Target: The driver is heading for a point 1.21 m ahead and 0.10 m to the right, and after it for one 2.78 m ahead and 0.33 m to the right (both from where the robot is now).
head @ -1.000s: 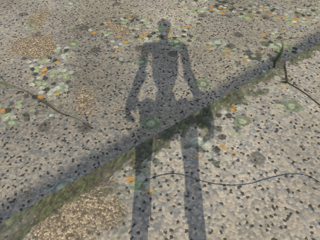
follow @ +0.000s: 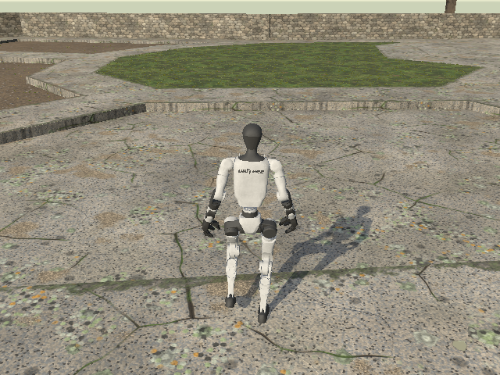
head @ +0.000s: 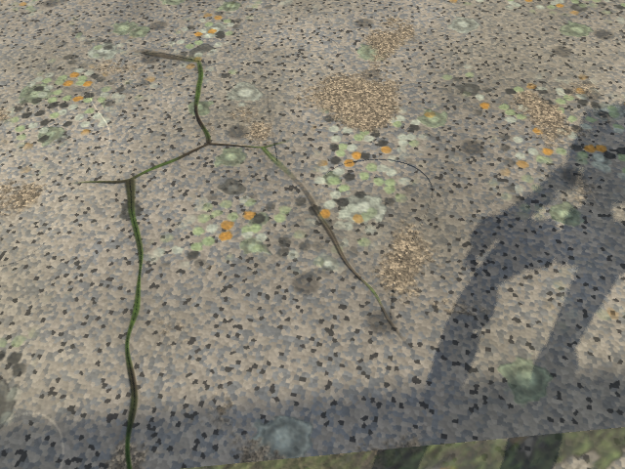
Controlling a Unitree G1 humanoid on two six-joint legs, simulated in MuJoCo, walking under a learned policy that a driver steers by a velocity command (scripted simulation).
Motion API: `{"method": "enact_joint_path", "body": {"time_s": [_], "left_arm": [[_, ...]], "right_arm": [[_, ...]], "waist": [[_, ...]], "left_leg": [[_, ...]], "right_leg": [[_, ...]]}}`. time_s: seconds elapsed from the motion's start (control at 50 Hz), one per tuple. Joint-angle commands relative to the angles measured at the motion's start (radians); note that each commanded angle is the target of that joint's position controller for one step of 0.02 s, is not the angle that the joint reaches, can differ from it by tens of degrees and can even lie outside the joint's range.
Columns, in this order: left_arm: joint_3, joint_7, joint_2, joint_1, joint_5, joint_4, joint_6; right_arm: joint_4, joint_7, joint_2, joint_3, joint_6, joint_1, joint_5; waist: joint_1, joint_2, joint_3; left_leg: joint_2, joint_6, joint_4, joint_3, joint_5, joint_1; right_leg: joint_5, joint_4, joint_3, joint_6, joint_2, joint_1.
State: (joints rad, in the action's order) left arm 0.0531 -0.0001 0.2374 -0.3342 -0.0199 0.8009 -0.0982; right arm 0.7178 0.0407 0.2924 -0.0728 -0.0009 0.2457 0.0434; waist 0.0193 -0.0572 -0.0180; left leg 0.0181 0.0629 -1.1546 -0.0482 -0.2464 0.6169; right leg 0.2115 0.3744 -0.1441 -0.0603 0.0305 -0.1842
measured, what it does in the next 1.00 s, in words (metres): walks ahead: left foot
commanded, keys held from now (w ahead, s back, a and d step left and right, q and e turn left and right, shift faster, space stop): w+q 0.20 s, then w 0.06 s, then w+e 0.74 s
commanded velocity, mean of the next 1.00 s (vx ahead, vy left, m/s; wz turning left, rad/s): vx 0.50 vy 0.00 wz -0.05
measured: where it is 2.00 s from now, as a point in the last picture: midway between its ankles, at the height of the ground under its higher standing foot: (396, 280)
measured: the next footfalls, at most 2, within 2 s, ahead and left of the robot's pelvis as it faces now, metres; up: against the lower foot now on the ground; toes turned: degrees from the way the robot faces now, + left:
left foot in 0.30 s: +0.31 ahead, +0.14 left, +0.00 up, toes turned +13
right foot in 1.10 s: +0.75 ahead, -0.13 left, -0.17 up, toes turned -17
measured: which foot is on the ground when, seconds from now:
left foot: up 0.00-0.28, down 0.30-1.00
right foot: down 0.00-0.32, up 0.34-1.00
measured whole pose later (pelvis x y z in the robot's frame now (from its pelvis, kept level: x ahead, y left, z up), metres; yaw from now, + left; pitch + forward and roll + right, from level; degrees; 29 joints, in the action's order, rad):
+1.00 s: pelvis +0.52 +0.01 -0.07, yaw -7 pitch +0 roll +2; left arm 0.08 0.09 0.27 -0.01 -0.04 0.77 -0.02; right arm 1.02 -0.04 0.24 -0.04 -0.14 0.54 0.04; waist -0.10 0.01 -0.08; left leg 0.07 -0.09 -0.57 0.34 -0.72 -0.19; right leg -0.46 0.61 -0.04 -0.10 -0.08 -0.68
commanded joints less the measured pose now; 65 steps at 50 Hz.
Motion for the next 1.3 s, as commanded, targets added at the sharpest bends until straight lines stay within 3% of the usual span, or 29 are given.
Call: {"method": "enact_joint_path", "body": {"time_s": [0.02, 0.12, 0.22, 0.28, 0.3, 0.32, 0.34, 0.38, 0.44, 0.56, 0.62, 0.64, 0.68, 0.84, 0.86, 0.9, 0.94, 0.96, 1.0, 1.06, 1.08, 1.1, 1.12, 1.14, 1.16, 1.18, 1.2, 1.24, 1.3], "left_arm": [[0.015, 0.003, 0.091, -0.020, 0.003, -0.036, -0.023], [0.010, -0.001, 0.105, -0.078, 0.008, -0.002, -0.010], [0.017, -0.023, 0.157, -0.154, 0.002, 0.032, 0.024], [0.015, -0.028, 0.190, -0.165, 0.004, 0.062, 0.046], [0.004, -0.026, 0.164, -0.161, 0.010, 0.052, 0.048], [-0.027, -0.003, 0.051, -0.198, 0.034, -0.014, 0.044], [0.000, -0.005, 0.138, -0.161, 0.030, -0.022, 0.048], [-0.002, -0.007, 0.121, -0.018, 0.043, -0.047, 0.036], [0.001, 0.001, 0.079, -0.121, 0.005, 0.023, 0.082], [0.012, 0.021, 0.065, 0.019, 0.001, -0.010, 0.112], [0.003, 0.027, 0.057, 0.077, -0.011, -0.029, 0.119], [0.015, 0.026, 0.078, 0.053, -0.020, -0.011, 0.122], [0.030, 0.026, 0.104, 0.073, -0.026, -0.012, 0.128], [0.041, 0.051, 0.090, 0.310, -0.035, -0.076, 0.127], [0.043, 0.050, 0.077, 0.419, -0.020, -0.112, 0.108], [0.037, 0.046, 0.069, 0.482, -0.027, -0.126, 0.085], [0.029, 0.071, 0.062, 0.444, -0.011, -0.111, 0.060], [0.012, 0.097, 0.013, 0.422, -0.011, -0.091, 0.056], [0.010, 0.112, 0.013, 0.295, -0.018, -0.023, 0.065], [0.036, 0.040, 0.093, -0.098, -0.034, 0.154, 0.073], [0.062, 0.021, 0.157, -0.229, -0.050, 0.206, 0.066], [0.087, 0.015, 0.276, -0.221, -0.062, 0.221, 0.065], [0.084, 0.017, 0.357, -0.199, -0.049, 0.189, 0.051], [0.078, 0.022, 0.303, -0.195, -0.016, 0.153, 0.054], [0.071, 0.011, 0.258, -0.147, 0.009, 0.155, 0.072], [0.069, -0.005, 0.254, -0.097, 0.001, 0.140, 0.081], [0.058, -0.011, 0.208, -0.070, 0.010, 0.113, 0.073], [0.030, -0.009, 0.153, 0.039, 0.011, 0.096, 0.046], [0.039, -0.006, 0.162, 0.034, 0.011, 0.097, 0.025]], "right_arm": [[-0.075, 0.009, 0.007, 0.005, 0.003, -0.015, 0.001], [-0.128, 0.029, -0.027, 0.029, -0.003, -0.190, -0.008], [-0.179, 0.040, -0.013, 0.027, -0.010, -0.300, -0.008], [-0.099, 0.013, 0.009, 0.007, -0.028, -0.046, 0.005], [-0.046, -0.002, 0.050, -0.010, -0.039, 0.129, 0.020], [-0.045, -0.018, 0.159, -0.033, -0.045, 0.197, 0.020], [-0.049, -0.026, 0.185, -0.041, -0.034, 0.236, -0.022], [-0.009, -0.040, 0.111, -0.021, -0.042, 0.143, -0.026], [0.005, -0.033, 0.014, 0.013, -0.073, 0.038, -0.032], [0.054, -0.036, 0.038, 0.011, -0.100, 0.065, -0.032], [0.085, -0.045, 0.051, 0.008, -0.095, 0.113, -0.028], [0.093, -0.049, 0.072, 0.001, -0.104, 0.137, -0.004], [0.125, -0.048, 0.082, -0.003, -0.104, 0.231, -0.010], [0.190, -0.061, 0.074, -0.003, -0.104, 0.319, 0.001], [0.231, -0.068, 0.055, 0.001, -0.126, 0.378, 0.009], [0.260, -0.080, 0.057, 0.003, -0.145, 0.396, 0.017], [0.250, -0.089, 0.044, 0.015, -0.163, 0.279, 0.010], [0.251, -0.088, 0.020, 0.025, -0.163, 0.245, -0.008], [0.245, -0.094, 0.046, 0.027, -0.148, 0.195, -0.024], [0.292, -0.095, 0.054, 0.026, -0.090, 0.259, -0.021], [0.292, -0.088, 0.074, 0.009, -0.076, 0.211, -0.044], [0.294, -0.092, 0.037, 0.002, -0.068, 0.221, -0.031], [0.232, -0.084, -0.022, 0.017, -0.087, 0.394, -0.073], [0.200, -0.083, 0.013, 0.024, -0.097, 0.325, -0.067], [0.173, -0.087, 0.041, 0.023, -0.085, 0.220, -0.028], [0.167, -0.077, 0.003, 0.040, -0.077, 0.206, 0.005], [0.167, -0.067, 0.022, 0.037, -0.065, 0.167, 0.034], [0.107, -0.053, 0.009, 0.039, -0.036, 0.035, 0.012], [0.097, -0.050, -0.021, 0.051, -0.034, 0.025, 0.008]], "waist": [[-0.026, 0.119, -0.024], [0.012, 0.132, -0.056], [0.047, 0.121, -0.090], [-0.069, 0.137, 0.058], [-0.148, 0.089, 0.170], [-0.135, -0.145, 0.344], [-0.164, -0.119, 0.443], [-0.115, 0.008, 0.163], [0.008, 0.006, 0.020], [0.008, -0.011, -0.038], [-0.015, -0.014, -0.028], [-0.020, -0.020, 0.005], [-0.048, 0.007, 0.011], [-0.106, -0.005, -0.172], [-0.140, -0.025, -0.217], [-0.162, -0.021, -0.233], [-0.100, 0.083, -0.218], [-0.095, 0.080, -0.188], [-0.050, 0.065, -0.125], [0.079, 0.006, 0.089], [0.195, 0.109, 0.128], [0.177, 0.229, 0.041], [0.020, 0.308, 0.237], [0.073, 0.164, 0.385], [0.062, 0.028, 0.304], [0.029, 0.101, 0.262], [0.020, 0.064, 0.218], [-0.069, 0.010, 0.007], [-0.086, 0.070, 0.042]], "left_leg": [[0.041, -0.009, 0.030, -0.030, 0.107, 0.124], [0.031, 0.010, 0.321, 0.076, 0.269, 0.064], [-0.002, 0.059, 0.507, 0.144, 0.091, 0.007], [-0.113, 0.117, 0.630, 0.156, 0.031, -0.342], [-0.043, 0.152, 0.655, 0.050, 0.034, -0.631], [0.297, 0.250, 0.691, -0.424, -0.046, -1.000], [0.423, 0.311, 0.804, -0.673, 0.103, -1.023], [0.333, 0.226, 0.814, -0.318, 0.369, -0.744], [0.222, 0.106, 0.918, -0.082, 0.444, -0.430], [0.170, 0.083, 1.005, 0.084, 0.463, -0.440], [0.195, 0.094, 0.982, 0.127, 0.508, -0.498], [0.232, 0.118, 0.923, 0.122, 0.531, -0.558], [0.276, 0.161, 0.874, 0.077, 0.433, -0.696], [0.326, 0.116, 0.771, 0.126, 0.502, -0.800], [0.326, 0.069, 0.787, 0.099, 0.283, -0.895], [0.324, 0.040, 0.781, 0.115, 0.222, -0.930], [0.241, -0.006, 0.770, 0.267, 0.103, -0.663], [0.215, -0.003, 0.767, 0.312, 0.003, -0.504], [0.212, 0.002, 0.616, 0.358, 0.059, -0.448], [0.206, -0.007, -0.042, 0.332, 0.390, -0.586], [0.121, -0.027, -0.449, 0.322, 0.154, -0.452], [-0.017, -0.028, -0.849, 0.245, -0.641, -0.104], [0.033, -0.030, -0.895, 0.059, -0.636, 0.193], [0.083, -0.045, -0.811, 0.015, -0.485, 0.243], [0.073, -0.067, -0.736, 0.050, -0.386, 0.301], [0.098, -0.057, -0.693, 0.037, -0.306, 0.332], [0.114, -0.059, -0.693, 0.022, -0.333, 0.293], [0.153, -0.111, -0.227, -0.017, -0.072, 0.094], [0.143, -0.140, 0.042, 0.002, 0.085, -0.073]], "right_leg": [[-0.238, -0.210, 0.181, -0.112, -0.289, 0.042], [-0.318, -0.177, 0.026, -0.078, -0.258, 0.056], [-0.491, -0.113, -0.014, -0.062, -0.302, 0.199], [-0.870, 0.221, -0.071, -0.040, -0.294, 0.214], [-0.687, 0.462, -0.086, -0.025, -0.270, 0.039], [-0.001, 0.857, -0.089, 0.022, -0.142, -0.355], [0.333, 1.064, 0.067, 0.023, -0.027, -0.476], [0.168, 1.003, 0.187, 0.008, -0.089, -0.515], [0.110, 0.769, 0.212, 0.030, -0.125, -0.302], [-0.123, 0.580, 0.195, 0.033, -0.106, -0.383], [-0.194, 0.569, 0.168, 0.027, -0.110, -0.409], [-0.277, 0.671, 0.153, 0.009, -0.108, -0.435], [-0.211, 0.719, 0.206, -0.018, -0.120, -0.584], [-0.088, 0.760, 0.153, -0.043, -0.101, -0.830], [-0.200, 0.654, 0.231, -0.046, -0.123, -0.972], [-0.245, 0.545, 0.210, -0.047, -0.113, -1.003], [-0.618, 0.237, 0.094, -0.031, -0.109, -0.645], [-0.798, 0.158, 0.051, -0.035, -0.097, -0.394], [-0.897, 0.138, 0.032, -0.031, -0.063, -0.165], [-0.858, 0.059, 0.006, -0.076, -0.044, 0.135], [-0.906, -0.080, 0.045, -0.117, -0.064, 0.349], [-0.891, 0.038, 0.137, -0.135, -0.141, 0.485], [-1.554, 0.418, 0.295, -0.181, -0.356, 0.808], [-1.387, 0.348, 0.437, -0.251, -0.421, 0.803], [-0.925, 0.189, 0.527, -0.297, -0.393, 0.637], [-0.299, 0.044, 0.666, -0.338, -0.416, 0.478], [-0.138, -0.009, 0.749, -0.348, -0.408, 0.308], [-0.154, -0.110, 0.601, -0.281, -0.325, -0.190], [-0.446, -0.086, 0.458, -0.266, -0.227, -0.262]]}}
Over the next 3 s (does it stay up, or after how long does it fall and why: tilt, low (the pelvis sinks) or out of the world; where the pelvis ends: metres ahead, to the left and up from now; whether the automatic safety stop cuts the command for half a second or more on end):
stays up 1.57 -0.12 -0.18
